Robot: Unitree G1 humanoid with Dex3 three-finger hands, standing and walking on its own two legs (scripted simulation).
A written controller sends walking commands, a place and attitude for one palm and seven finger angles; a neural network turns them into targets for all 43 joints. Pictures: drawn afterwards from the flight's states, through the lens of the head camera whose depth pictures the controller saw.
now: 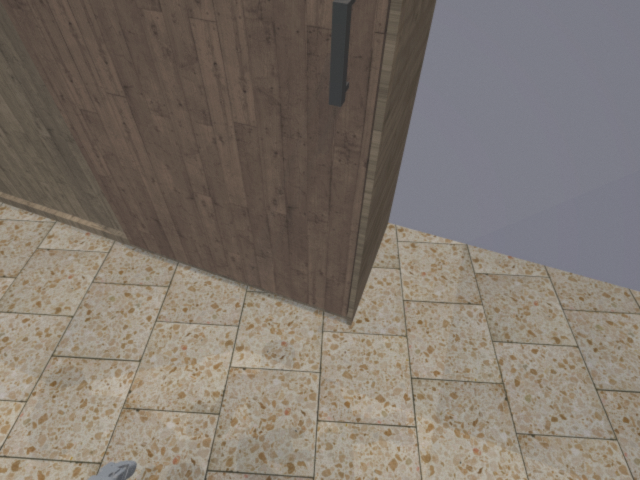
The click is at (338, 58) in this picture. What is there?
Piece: wardrobe's sliding door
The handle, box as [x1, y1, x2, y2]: [329, 0, 354, 106]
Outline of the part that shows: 354,0 334,0 332,7 329,104 340,106 344,101 344,94 348,87 348,82 345,80 350,10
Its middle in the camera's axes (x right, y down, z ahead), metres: +0.04 -0.32 +0.67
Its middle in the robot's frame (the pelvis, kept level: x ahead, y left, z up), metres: +0.74 +0.01 +0.19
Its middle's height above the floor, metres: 0.96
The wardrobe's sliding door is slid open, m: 0.00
